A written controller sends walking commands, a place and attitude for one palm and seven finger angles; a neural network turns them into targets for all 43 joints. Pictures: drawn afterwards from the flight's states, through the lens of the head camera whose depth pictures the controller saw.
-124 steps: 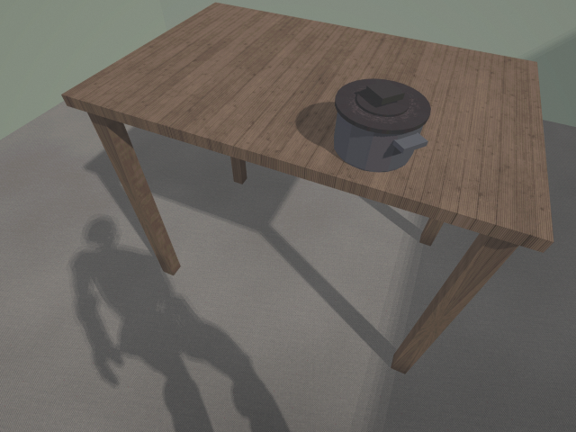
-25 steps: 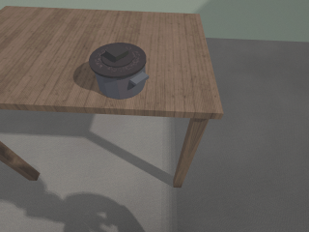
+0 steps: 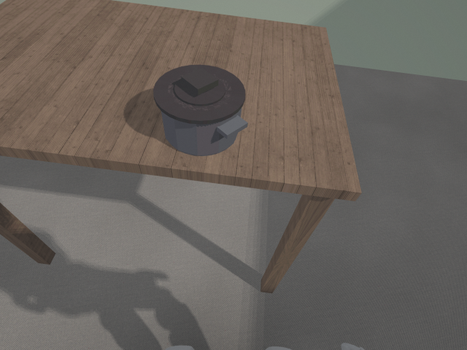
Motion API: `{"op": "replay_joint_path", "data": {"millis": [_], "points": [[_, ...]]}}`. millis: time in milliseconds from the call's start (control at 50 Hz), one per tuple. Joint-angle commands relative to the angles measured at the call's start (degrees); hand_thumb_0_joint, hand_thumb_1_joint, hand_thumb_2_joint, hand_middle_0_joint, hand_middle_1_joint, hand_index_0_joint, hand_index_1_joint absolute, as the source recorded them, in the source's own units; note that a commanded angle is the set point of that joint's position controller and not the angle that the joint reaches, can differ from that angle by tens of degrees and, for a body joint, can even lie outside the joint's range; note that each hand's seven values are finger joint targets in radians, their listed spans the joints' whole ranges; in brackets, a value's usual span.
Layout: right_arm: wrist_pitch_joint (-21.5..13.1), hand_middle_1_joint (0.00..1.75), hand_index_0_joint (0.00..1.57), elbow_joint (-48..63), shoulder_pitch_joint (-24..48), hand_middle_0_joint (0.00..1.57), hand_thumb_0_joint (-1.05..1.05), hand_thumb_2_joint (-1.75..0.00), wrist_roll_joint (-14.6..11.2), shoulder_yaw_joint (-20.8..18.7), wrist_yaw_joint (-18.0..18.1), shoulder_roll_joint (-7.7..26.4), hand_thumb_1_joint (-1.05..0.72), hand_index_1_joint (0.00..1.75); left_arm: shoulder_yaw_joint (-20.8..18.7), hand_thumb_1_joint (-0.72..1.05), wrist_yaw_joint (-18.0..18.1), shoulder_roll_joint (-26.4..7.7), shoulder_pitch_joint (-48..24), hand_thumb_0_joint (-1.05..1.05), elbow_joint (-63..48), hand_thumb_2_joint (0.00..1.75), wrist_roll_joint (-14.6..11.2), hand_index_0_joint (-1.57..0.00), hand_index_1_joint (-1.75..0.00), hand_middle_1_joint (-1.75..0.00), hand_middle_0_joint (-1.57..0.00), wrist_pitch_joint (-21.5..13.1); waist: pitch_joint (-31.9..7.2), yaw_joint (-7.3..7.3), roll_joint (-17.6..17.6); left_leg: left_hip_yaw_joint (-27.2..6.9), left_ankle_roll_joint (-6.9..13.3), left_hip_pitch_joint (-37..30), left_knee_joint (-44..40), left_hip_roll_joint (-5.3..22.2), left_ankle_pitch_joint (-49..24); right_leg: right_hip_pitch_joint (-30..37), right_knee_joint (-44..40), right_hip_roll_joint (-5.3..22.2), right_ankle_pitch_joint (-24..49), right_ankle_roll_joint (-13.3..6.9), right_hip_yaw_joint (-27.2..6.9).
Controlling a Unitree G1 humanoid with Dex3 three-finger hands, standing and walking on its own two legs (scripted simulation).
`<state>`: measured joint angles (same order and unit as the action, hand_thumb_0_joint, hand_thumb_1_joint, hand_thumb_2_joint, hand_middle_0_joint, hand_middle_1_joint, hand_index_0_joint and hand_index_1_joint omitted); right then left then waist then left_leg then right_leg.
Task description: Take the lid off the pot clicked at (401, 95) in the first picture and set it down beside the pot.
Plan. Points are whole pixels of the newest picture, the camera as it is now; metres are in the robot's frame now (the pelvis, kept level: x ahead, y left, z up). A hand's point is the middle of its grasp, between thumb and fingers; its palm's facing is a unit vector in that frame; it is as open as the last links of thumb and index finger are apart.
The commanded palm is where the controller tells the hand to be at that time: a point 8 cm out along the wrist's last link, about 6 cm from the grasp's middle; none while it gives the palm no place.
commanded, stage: come to a stop and stand still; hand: left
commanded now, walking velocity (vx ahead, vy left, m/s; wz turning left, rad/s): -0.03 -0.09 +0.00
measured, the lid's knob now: (199, 81) +0.53 +0.11 +0.16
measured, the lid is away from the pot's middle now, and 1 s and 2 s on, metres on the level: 0.00 0.00 0.00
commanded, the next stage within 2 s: look again from close up in 0.40 s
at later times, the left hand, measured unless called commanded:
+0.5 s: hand out of the picture +0.02 +0.16 -0.17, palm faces +0.01 -0.97 -0.23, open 7.3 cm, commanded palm none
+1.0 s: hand out of the picture +0.05 +0.15 -0.17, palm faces +0.02 -0.98 -0.21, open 7.3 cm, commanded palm none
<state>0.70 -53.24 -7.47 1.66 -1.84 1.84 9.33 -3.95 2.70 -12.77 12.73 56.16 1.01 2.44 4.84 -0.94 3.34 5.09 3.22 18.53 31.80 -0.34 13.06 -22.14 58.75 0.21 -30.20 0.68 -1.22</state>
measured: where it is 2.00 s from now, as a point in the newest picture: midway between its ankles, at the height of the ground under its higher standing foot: outside the picture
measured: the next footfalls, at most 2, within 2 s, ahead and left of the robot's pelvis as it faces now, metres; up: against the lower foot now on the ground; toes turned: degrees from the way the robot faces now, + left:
right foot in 0.22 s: -0.01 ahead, -0.15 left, +0.00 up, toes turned +0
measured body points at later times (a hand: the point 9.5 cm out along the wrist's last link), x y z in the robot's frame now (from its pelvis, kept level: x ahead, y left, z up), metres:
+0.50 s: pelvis -0.01 -0.02 -0.01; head +0.00 -0.03 +0.44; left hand +0.02 +0.21 -0.15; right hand -0.01 -0.26 -0.17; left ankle +0.05 +0.09 -0.73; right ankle -0.05 -0.15 -0.73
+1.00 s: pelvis +0.02 -0.04 +0.00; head +0.05 -0.03 +0.45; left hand +0.05 +0.20 -0.16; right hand +0.07 -0.28 -0.15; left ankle +0.05 +0.09 -0.73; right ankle -0.05 -0.15 -0.73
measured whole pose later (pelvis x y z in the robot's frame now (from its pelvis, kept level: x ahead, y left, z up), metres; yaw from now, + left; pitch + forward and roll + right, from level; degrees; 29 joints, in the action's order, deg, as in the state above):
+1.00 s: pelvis +0.02 -0.04 +0.00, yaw +0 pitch +0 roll +1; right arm -0.7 -59.9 -12.0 0.7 -0.9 1.2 9.6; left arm -0.8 1.8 -10.9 15.1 58.2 0.9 -0.6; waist 2.0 0.2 1.7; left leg 3.5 -0.7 17.6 32.0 2.1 14.7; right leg -8.9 31.4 0.3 -23.0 -0.4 -0.1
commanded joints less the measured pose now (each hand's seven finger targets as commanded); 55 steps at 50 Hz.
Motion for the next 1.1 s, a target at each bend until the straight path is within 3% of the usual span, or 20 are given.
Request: {"op": "replay_joint_path", "data": {"millis": [0, 80, 120, 140, 160, 180, 200, 220, 240, 260, 320, 340, 380, 460, 520, 600, 680, 720, 780, 1080], "points": [[-1.0, 0.3, 0.2, 1.9, -2.2, 0.2, 0.0, -0.9, -0.7, -1.2, 0.5, 8.1, -0.9, 0.3, 0.0, 0.9, -0.5, -2.9, 5.8, 0.0, -2.2, 0.9, -0.2, -0.2, -0.3, -0.3, -0.2, -0.7, -7.7, 0.39, -9.8, -14.0, 7.4, -7.4, -15.0, 15.6, -19.0, 0.2, -1.4, 1.8, 2.2, 0.9, -1.6], [-0.4, 0.3, 0.2, 0.1, -3.9, 0.2, 0.0, -0.9, -0.6, -1.6, 0.1, 9.3, -0.9, 0.3, 1.0, 0.9, -0.8, -1.5, 6.2, 0.0, -2.0, 0.9, 0.0, -0.2, -0.3, -0.3, -0.2, -0.8, -6.8, 1.88, -11.3, -15.7, 6.5, -8.3, -17.8, 15.5, -5.2, 3.5, -15.3, 2.2, 1.2, 0.4, 1.4], [-0.4, 0.3, 0.2, -0.8, -4.2, 0.2, 0.0, -0.9, -0.7, -1.7, -0.2, 9.3, -0.9, 0.3, 1.3, 0.9, -0.8, -1.2, 8.5, 0.0, -0.7, 0.9, -0.1, -0.2, -0.3, -0.3, -0.2, -1.2, -6.6, 1.26, -9.8, -15.4, 5.1, -6.9, -18.0, 14.3, 0.1, 7.6, -24.2, 1.9, 5.0, -0.1, 2.2], [-0.6, 0.3, 0.2, 2.0, -0.1, 0.2, 0.0, -0.9, -1.2, -2.8, -0.4, 13.0, -0.9, 0.3, 2.5, 0.9, 0.6, -2.3, 13.7, 0.0, 0.6, 0.9, 1.0, -0.2, -0.3, -0.3, -0.2, -2.3, -4.6, -2.46, -3.9, -7.4, 0.9, -7.1, -3.6, 11.1, -9.1, 5.3, -34.9, 3.0, 13.7, -1.1, 0.5], [-0.4, 0.3, 0.2, 4.0, -1.6, 0.2, 0.0, -0.9, -1.3, -1.5, -1.7, 5.9, -0.9, 0.3, 2.4, 0.9, 0.7, -4.5, 9.8, 0.0, -2.5, 0.9, 1.1, -0.2, -0.3, -0.3, -0.2, -3.3, -3.6, 0.14, 5.3, -4.0, -1.6, 0.8, 2.6, 4.4, 5.4, 4.3, -41.3, 7.0, 8.3, -2.8, -9.4], [-0.2, 0.3, 0.2, 4.3, -4.4, 0.2, 0.0, -0.9, -1.0, -0.8, -2.3, 5.0, -0.9, 0.3, 2.6, 0.9, 0.5, -7.0, 5.4, 0.0, -4.5, 0.9, 0.9, -0.2, -0.3, -0.3, -0.2, -4.2, -3.5, 3.21, 2.9, -2.2, -2.8, -0.5, 5.8, 2.9, 8.2, 0.0, -42.5, 11.5, 3.9, -5.8, -12.4], [0.4, 0.3, 0.2, 3.5, -7.1, 0.2, 0.0, -0.9, -0.5, -1.3, -2.9, 5.1, -0.9, 0.3, 2.3, 0.9, -0.1, -8.7, 3.1, 0.0, -5.4, 0.9, 0.9, -0.2, -0.3, -0.3, -0.2, -3.8, -8.3, 5.1, -7.6, -0.8, -4.0, -7.6, 5.6, 0.9, 5.8, -2.0, -38.1, 11.2, 4.3, -7.3, -9.6], [0.1, 0.3, 0.2, 3.5, -8.3, 0.2, 0.0, -0.9, -0.7, -1.0, -2.7, 4.6, -0.9, 0.3, 1.9, 0.9, 0.0, -8.2, 2.6, 0.0, -5.9, 0.9, 0.5, -0.2, -0.3, -0.3, -0.2, -4.0, -9.8, 5.12, -3.1, -1.5, -3.6, -7.0, 4.7, 1.5, 6.1, -0.6, -35.6, 8.4, 3.1, -6.5, -7.3], [-0.4, 0.3, 0.2, 3.5, -7.4, 0.2, 0.0, -0.9, -0.8, -1.2, -2.4, 5.9, -0.9, 0.3, 1.9, 0.9, 0.1, -7.1, 2.1, 0.0, -5.6, 0.9, 0.3, -0.2, -0.3, -0.3, -0.2, -3.9, -5.8, 4.37, 2.8, -3.5, -2.7, -4.8, 3.9, 2.7, 6.0, -2.5, -34.1, 7.1, 3.9, -5.9, -6.6], [-0.5, 0.3, 0.2, 3.2, -7.6, 0.2, 0.0, -0.9, -0.8, -1.4, -2.2, 6.6, -0.9, 0.3, 2.2, 0.9, 0.1, -5.8, 2.2, 0.0, -5.3, 0.9, 0.3, -0.2, -0.3, -0.3, -0.2, -3.5, -2.9, 4.07, 2.7, -4.9, -2.0, -4.0, 2.3, 3.6, 6.9, -4.6, -33.4, 6.2, 1.5, -5.3, -5.6], [-0.5, 0.3, 0.2, 2.7, -7.8, 0.2, 0.0, -0.9, -0.4, -1.7, -1.8, 8.3, -0.9, 0.3, 2.1, 0.9, 0.0, -4.3, 5.2, 0.0, -4.8, 0.9, 0.3, -0.2, -0.3, -0.3, -0.2, -2.6, 2.2, 2.58, -8.0, -12.1, 0.0, 3.9, -8.1, 7.1, 17.1, -3.0, -27.8, 1.1, -1.2, -3.1, 0.0], [-0.6, 0.3, 0.2, 2.4, -7.6, 0.2, 0.0, -0.9, -0.4, -1.7, -1.7, 8.5, -0.9, 0.3, 2.0, 0.9, 0.0, -3.8, 7.2, 0.0, -4.2, 0.9, 0.2, -0.2, -0.3, -0.3, -0.2, -2.7, 1.8, 1.54, -7.4, -13.4, 0.5, 6.4, -10.0, 7.8, 18.8, -0.1, -27.1, 0.5, 1.0, -2.9, 0.8], [-1.0, 0.3, 0.2, 1.9, -7.0, 0.2, 0.0, -0.9, -0.7, -1.4, -1.6, 7.8, -0.9, 0.3, 2.2, 0.9, 0.0, -3.4, 9.5, 0.0, -2.9, 0.9, 0.2, -0.2, -0.3, -0.3, -0.2, -3.2, -0.2, 0.31, -2.4, -10.9, 0.2, 6.1, -7.5, 6.3, 15.2, 2.9, -29.9, 1.9, 3.2, -3.4, -1.2], [-1.7, 0.3, 0.2, -0.3, -10.1, 0.2, 0.0, -0.9, -0.8, -0.8, -1.4, 5.4, -0.9, 0.3, 2.0, 0.9, 0.0, -4.9, 6.1, 0.0, -3.2, 0.9, 0.0, -0.2, -0.3, -0.3, -0.2, -3.6, -1.9, 2.01, 1.5, -4.9, -1.6, -0.3, -0.8, 3.4, 5.4, 0.3, -33.9, 5.8, 5.9, -4.9, -5.8], [-2.1, 0.3, 0.2, -1.7, -11.1, 0.2, 0.0, -0.9, -0.9, -0.6, -1.2, 5.6, -0.9, 0.3, 1.9, 0.9, 0.0, -4.8, 5.5, 0.0, -3.1, 0.9, -0.1, -0.2, -0.3, -0.3, -0.2, -3.5, -2.6, 1.87, -2.6, -6.0, -1.4, -2.3, -2.5, 5.0, 1.2, 1.5, -31.9, 4.5, 10.2, -3.8, -3.6], [-2.4, 0.3, 0.2, -3.1, -10.6, 0.2, 0.0, -0.9, -1.0, -0.3, -0.9, 5.7, -0.9, 0.3, 2.0, 0.9, -0.1, -4.6, 6.2, 0.0, -1.9, 0.9, -0.2, -0.2, -0.3, -0.3, -0.2, -3.5, -2.4, 1.01, -3.1, -6.8, -1.2, -1.7, -4.0, 6.1, -2.9, 5.0, -31.8, 3.9, 14.4, -3.1, -2.4], [-2.3, 0.3, 0.2, -3.9, -10.4, 0.2, 0.0, -0.9, -1.1, -0.3, -0.8, 5.6, -0.9, 0.3, 1.9, 0.9, -0.1, -4.9, 5.7, 0.0, -1.6, 0.9, -0.2, -0.2, -0.3, -0.3, -0.2, -3.6, -2.4, 1.43, -3.0, -6.0, -1.6, -3.1, -3.1, 5.6, -3.8, 5.2, -32.8, 4.6, 16.4, -3.4, -3.2], [-2.3, 0.3, 0.2, -4.2, -9.8, 0.2, 0.0, -0.9, -1.0, -0.3, -0.7, 6.0, -0.9, 0.3, 1.8, 0.9, -0.2, -4.7, 5.3, 0.0, -1.5, 0.9, -0.2, -0.2, -0.3, -0.3, -0.2, -3.5, -2.8, 1.28, -4.9, -6.7, -1.4, -4.2, -4.1, 6.3, -4.5, 5.2, -32.6, 4.0, 16.2, -3.0, -2.4], [-2.4, 0.3, 0.2, -4.4, -9.0, 0.2, 0.0, -0.9, -1.1, -0.3, -0.7, 6.0, -0.9, 0.3, 1.8, 0.9, -0.2, -4.9, 5.6, 0.0, -1.2, 0.9, -0.1, -0.2, -0.3, -0.3, -0.2, -3.8, -3.6, 1.2, -2.7, -6.1, -1.5, -5.1, -3.2, 6.1, -7.4, 6.4, -33.0, 4.5, 19.8, -2.9, -2.9], [-2.3, 0.3, 0.2, -4.6, -4.9, 0.2, 0.0, -0.9, -1.3, -0.3, -0.4, 7.3, -0.9, 0.3, 1.5, 0.9, -0.4, -5.7, 6.2, 0.0, 0.1, 0.9, 0.0, -0.2, -0.3, -0.3, -0.2, -3.9, -5.7, 0.88, -3.3, -5.5, -1.8, -9.4, -2.2, 6.3, -15.8, 9.6, -33.5, 5.4, 30.2, -2.3, -2.9]]}}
